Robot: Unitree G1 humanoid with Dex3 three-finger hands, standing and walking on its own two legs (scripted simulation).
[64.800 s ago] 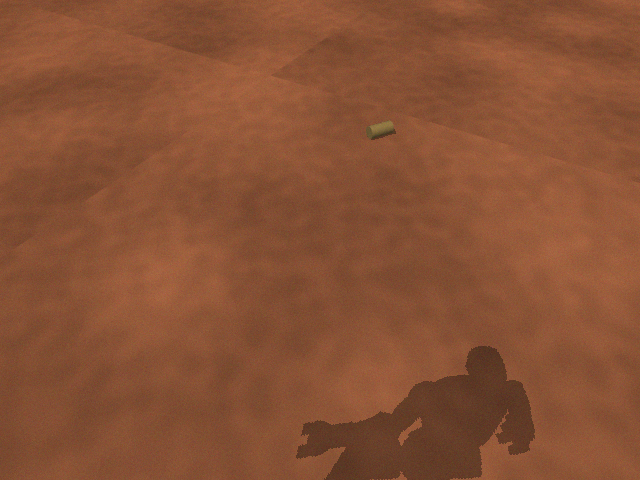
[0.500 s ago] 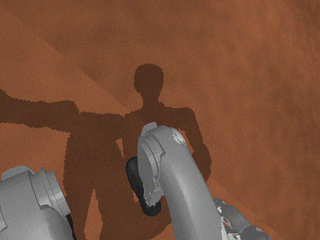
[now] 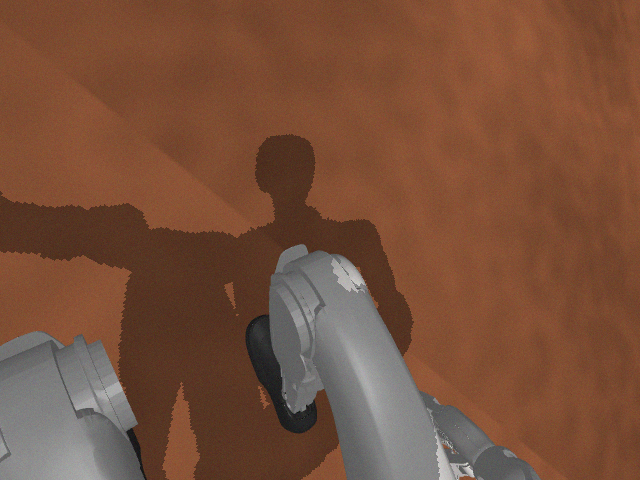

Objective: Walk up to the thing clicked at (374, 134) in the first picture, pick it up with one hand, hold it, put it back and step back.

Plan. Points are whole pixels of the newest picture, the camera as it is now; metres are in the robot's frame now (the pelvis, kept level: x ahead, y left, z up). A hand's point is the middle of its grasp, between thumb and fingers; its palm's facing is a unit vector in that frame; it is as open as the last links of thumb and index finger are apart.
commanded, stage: open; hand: left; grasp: from above
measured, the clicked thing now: out of the picture +0.47 +0.36 -0.27
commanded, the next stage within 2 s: withdraw in 0.62 s
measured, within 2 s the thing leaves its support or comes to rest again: rests again in 0.14 s
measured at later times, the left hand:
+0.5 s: hand out of the picture +0.46 +0.35 -0.23, palm faces -0.45 -0.12 -0.88, open 13.3 cm
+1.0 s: hand out of the picture +0.48 +0.37 -0.20, palm faces -0.34 -0.11 -0.93, open 13.9 cm
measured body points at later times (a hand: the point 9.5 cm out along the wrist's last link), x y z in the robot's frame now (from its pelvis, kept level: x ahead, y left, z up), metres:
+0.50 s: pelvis +0.00 +0.00 +0.00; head +0.27 +0.14 +0.33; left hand +0.48 +0.36 -0.18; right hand +0.06 -0.26 -0.05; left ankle +0.06 +0.13 -0.27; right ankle +0.12 -0.13 -0.27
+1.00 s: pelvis +0.00 +0.00 +0.00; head +0.26 +0.14 +0.34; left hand +0.49 +0.37 -0.14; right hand +0.07 -0.26 -0.06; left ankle +0.06 +0.13 -0.27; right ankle +0.12 -0.13 -0.27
